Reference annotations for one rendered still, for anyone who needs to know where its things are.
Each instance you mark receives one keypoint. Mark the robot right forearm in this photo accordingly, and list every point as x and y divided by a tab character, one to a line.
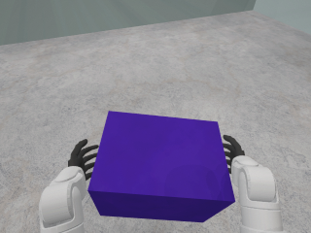
258	196

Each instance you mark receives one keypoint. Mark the robot left forearm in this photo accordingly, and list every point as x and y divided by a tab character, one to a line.
60	205

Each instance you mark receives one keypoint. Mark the right robot hand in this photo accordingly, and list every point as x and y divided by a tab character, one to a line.
235	150

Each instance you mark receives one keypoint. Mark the carton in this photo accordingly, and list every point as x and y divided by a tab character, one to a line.
160	167

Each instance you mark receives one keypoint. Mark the left robot hand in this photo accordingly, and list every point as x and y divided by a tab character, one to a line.
77	157

